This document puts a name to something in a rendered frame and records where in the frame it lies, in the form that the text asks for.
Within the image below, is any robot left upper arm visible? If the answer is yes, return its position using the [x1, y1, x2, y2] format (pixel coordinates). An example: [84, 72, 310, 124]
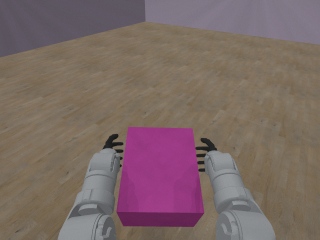
[58, 213, 116, 240]

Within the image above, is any robot left hand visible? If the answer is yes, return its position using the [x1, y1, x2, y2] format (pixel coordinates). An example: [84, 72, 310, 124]
[103, 134, 124, 167]

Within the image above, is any robot right forearm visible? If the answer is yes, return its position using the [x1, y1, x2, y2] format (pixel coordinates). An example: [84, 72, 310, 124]
[204, 150, 276, 240]

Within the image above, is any carton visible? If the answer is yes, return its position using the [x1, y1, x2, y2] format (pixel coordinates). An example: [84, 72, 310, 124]
[116, 127, 204, 227]

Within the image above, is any robot right upper arm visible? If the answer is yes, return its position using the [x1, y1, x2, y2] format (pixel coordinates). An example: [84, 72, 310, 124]
[215, 209, 276, 240]

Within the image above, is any robot right hand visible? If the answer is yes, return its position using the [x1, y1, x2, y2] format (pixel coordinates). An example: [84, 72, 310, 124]
[195, 138, 217, 172]

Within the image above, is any robot left forearm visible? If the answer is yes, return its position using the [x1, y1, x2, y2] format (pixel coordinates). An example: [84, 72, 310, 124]
[57, 148, 121, 240]

